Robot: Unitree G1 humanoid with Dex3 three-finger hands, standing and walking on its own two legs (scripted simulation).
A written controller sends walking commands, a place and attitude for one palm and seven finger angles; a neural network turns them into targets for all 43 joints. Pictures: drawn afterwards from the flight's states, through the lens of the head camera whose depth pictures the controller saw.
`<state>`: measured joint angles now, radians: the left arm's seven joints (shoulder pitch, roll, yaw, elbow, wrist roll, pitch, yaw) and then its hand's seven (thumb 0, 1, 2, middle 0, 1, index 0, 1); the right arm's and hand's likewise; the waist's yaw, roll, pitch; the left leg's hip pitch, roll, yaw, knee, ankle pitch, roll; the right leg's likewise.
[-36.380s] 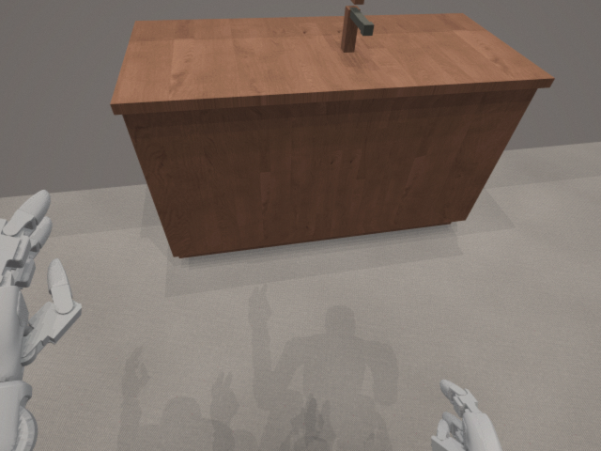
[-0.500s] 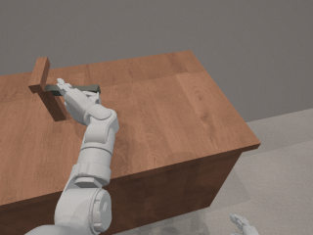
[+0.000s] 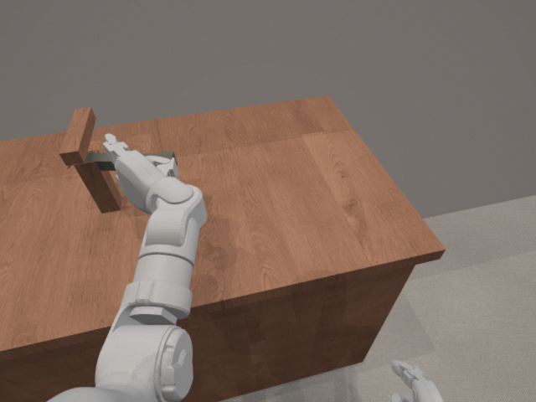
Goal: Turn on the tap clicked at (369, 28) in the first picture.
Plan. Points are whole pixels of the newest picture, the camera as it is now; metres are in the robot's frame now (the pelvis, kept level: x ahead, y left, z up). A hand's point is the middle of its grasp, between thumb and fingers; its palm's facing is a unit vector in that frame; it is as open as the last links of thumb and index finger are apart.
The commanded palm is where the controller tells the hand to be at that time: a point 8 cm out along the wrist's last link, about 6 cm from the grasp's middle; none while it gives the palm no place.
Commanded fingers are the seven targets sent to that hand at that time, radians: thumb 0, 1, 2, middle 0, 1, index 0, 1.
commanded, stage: lift the hand up off the lever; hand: left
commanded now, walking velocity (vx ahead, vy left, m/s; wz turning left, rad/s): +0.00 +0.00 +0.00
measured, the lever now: (167, 162) +0.48 +0.21 +0.12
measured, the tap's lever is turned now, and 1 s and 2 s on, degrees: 74 74 74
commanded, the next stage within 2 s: draw the hand back beside the body in 1.22 s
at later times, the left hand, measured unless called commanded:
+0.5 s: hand (161, 156) +0.41 +0.18 +0.18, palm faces +0.77 -0.64 -0.05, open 7.8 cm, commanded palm +0.36 +0.20 +0.18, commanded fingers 0.00 0.90 0.90 -0.15 -0.15 -0.15 -0.15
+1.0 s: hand (157, 147) +0.41 +0.19 +0.20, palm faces +0.75 -0.66 -0.03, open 7.8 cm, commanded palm +0.36 +0.20 +0.20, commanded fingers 0.00 0.90 0.90 -0.15 -0.15 -0.15 -0.15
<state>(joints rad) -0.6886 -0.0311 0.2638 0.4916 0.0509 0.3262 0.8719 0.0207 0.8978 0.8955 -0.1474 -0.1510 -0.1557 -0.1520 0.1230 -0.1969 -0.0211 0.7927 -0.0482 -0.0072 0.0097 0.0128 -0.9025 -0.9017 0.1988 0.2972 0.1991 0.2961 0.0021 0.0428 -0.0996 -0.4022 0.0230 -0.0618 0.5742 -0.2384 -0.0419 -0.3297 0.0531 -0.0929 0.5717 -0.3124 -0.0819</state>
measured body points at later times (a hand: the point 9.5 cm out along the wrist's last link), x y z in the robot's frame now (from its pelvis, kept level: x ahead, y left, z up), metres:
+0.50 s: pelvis +0.00 +0.00 +0.00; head -0.02 -0.02 +0.45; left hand +0.37 +0.21 +0.19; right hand +0.18 -0.23 -0.10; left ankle +0.03 +0.15 -0.73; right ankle -0.01 -0.06 -0.73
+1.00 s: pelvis +0.01 +0.00 +0.01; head -0.01 -0.01 +0.46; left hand +0.37 +0.22 +0.20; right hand +0.20 -0.21 -0.09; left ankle +0.03 +0.15 -0.73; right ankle -0.01 -0.06 -0.73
